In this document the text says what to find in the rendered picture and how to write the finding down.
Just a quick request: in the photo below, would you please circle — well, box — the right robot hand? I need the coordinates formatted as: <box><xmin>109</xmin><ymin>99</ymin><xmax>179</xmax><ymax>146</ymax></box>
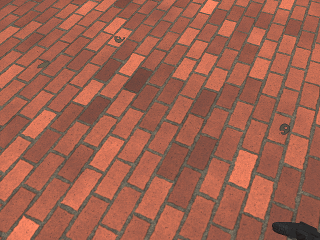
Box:
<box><xmin>272</xmin><ymin>221</ymin><xmax>320</xmax><ymax>240</ymax></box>

